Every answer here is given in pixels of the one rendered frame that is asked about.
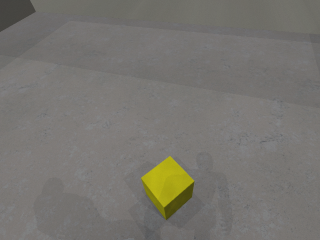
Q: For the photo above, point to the carton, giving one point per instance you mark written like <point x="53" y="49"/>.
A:
<point x="168" y="186"/>

